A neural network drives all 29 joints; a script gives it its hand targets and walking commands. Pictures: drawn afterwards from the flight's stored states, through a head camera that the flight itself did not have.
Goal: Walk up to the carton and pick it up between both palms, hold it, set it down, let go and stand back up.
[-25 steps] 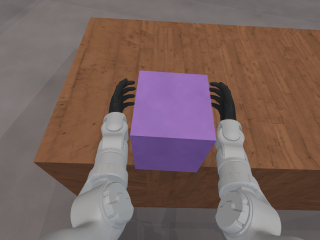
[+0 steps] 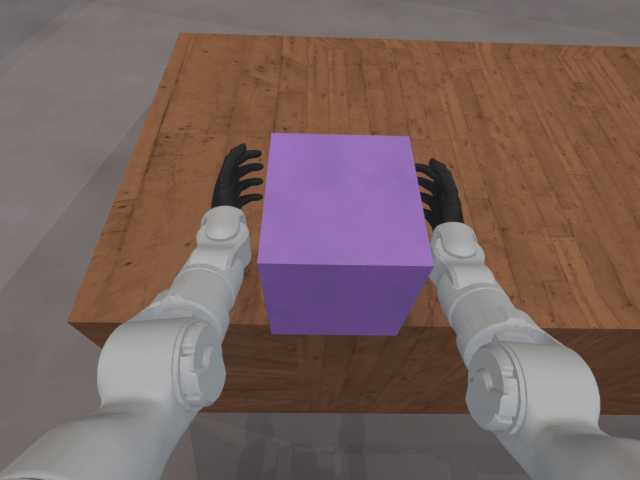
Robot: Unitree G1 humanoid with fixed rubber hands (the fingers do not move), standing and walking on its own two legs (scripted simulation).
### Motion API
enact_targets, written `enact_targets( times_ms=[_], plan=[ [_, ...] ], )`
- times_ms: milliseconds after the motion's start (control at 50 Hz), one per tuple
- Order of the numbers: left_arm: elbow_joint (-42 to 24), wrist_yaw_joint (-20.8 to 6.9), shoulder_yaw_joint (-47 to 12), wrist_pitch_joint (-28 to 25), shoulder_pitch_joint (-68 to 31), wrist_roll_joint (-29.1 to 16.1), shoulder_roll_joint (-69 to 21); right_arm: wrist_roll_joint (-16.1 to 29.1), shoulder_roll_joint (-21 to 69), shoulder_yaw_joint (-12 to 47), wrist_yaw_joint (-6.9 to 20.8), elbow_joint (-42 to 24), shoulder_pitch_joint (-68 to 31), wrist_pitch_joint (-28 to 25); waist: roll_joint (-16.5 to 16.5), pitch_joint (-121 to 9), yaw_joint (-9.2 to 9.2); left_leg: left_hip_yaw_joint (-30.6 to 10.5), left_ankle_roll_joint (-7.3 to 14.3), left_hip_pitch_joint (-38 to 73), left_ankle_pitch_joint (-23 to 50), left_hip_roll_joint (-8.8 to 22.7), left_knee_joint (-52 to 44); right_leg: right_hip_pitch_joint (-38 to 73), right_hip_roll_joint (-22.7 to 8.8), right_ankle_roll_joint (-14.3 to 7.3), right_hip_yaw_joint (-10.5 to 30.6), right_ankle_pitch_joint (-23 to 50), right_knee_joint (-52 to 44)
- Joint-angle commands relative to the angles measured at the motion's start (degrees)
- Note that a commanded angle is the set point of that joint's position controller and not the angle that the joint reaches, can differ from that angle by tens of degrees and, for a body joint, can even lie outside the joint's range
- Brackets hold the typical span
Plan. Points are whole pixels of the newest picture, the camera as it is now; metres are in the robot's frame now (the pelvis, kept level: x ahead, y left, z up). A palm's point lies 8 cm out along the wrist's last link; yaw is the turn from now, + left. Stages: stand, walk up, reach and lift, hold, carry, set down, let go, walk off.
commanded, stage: set down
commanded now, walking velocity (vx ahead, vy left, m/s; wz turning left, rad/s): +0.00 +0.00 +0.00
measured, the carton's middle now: (337, 239) +0.43 +0.00 +0.01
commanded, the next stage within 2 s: none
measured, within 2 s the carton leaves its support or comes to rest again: neither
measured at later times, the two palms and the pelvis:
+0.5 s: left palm (191, 187) +0.44 +0.19 +0.10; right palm (507, 182) +0.45 -0.19 +0.12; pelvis -0.02 -0.01 -0.01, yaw +1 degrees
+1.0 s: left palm (170, 159) +0.43 +0.20 +0.15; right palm (506, 147) +0.45 -0.17 +0.17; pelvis -0.02 -0.01 +0.00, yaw +2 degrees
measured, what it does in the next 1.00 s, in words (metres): stands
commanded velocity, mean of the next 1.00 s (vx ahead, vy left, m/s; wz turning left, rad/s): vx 0.00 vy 0.00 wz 0.00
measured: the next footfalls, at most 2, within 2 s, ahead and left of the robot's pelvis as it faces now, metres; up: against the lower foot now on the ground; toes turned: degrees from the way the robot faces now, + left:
none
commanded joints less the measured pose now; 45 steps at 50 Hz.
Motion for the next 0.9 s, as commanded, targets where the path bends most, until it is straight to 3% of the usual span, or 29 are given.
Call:
enact_targets(
  times_ms=[0,100,140,260,440,540,620,680,760,880],
  plan=[
    [-1.1,0.4,-5.9,-3.8,-26.8,-7.6,9.1,5.5,-7.3,6.3,-0.6,-3.6,-28.8,-2.6,2.7,-37.6,1.47,-4.1,-2.1,19.9,26.2,-2.2,7.3,8.5,2.1,0.1,0.8,20.8,2.9],
    [6.3,-1.4,-10.9,-5.8,-27.7,-12.8,11.5,9.9,-12.5,9.9,-0.7,1.8,-31.7,-4.2,2.9,-38.8,0.22,-4.5,-3.9,20.3,30.3,-2.4,9.3,7.6,2.2,0.6,0.3,27.5,4.7],
    [8.0,-2.5,-14.0,-6.6,-29.0,-15.6,12.7,11.7,-14.4,11.4,-0.6,3.2,-32.4,-4.7,2.1,-37.7,-1.13,-4.9,-4.3,18.8,29.0,-2.7,9.4,8.0,2.6,1.0,0.1,28.4,5.5],
    [8.9,-4.3,-20.1,-8.6,-32.1,-21.0,15.0,17.4,-17.2,15.5,0.9,5.9,-35.8,-4.8,2.3,-38.3,-1.77,-4.7,-4.4,14.7,25.9,-3.5,9.9,8.5,2.0,1.1,-0.1,28.3,7.4],
    [5.5,-4.7,-25.8,-5.0,-38.3,-25.9,18.4,27.3,-21.0,21.2,4.6,4.6,-40.9,-0.7,5.0,-39.2,-1.05,-5.3,-3.5,15.9,18.5,-3.4,8.1,3.4,1.5,0.2,-1.0,17.3,6.5],
    [6.5,-5.3,-26.6,-0.9,-41.2,-27.8,20.5,28.7,-21.8,23.3,5.6,1.5,-44.2,4.1,1.2,-34.3,0.08,-5.3,-1.0,8.3,8.7,-4.1,4.7,7.7,0.5,1.0,0.6,12.9,5.6],
    [7.6,-5.4,-28.1,1.6,-41.9,-28.8,20.9,27.9,-22.7,23.1,5.1,1.5,-45.2,6.7,0.1,-32.9,-0.22,-5.3,-0.8,7.5,6.1,-3.9,3.6,8.5,0.3,1.0,0.7,9.8,5.4],
    [6.8,-5.2,-28.7,2.7,-42.2,-29.0,20.5,26.9,-22.5,22.0,4.8,1.5,-45.7,8.2,0.2,-33.2,-0.75,-5.5,-0.6,8.2,6.9,-3.8,3.1,8.7,0.4,0.7,0.6,10.8,4.8],
    [6.4,-5.8,-26.0,4.4,-38.8,-27.1,20.5,25.8,-23.5,22.3,3.8,0.5,-44.2,8.8,-0.8,-34.0,-0.73,-5.4,-1.1,10.1,12.8,-4.0,1.9,15.4,0.6,1.5,1.0,20.0,4.2],
    [-2.2,-5.8,-23.0,6.5,-35.1,-23.3,19.6,25.7,-23.0,21.3,2.2,-2.8,-39.6,8.5,1.0,-35.2,-0.41,-5.5,-2.2,16.0,20.1,-4.2,0.8,20.7,1.2,1.5,1.4,27.8,2.8]
  ],
)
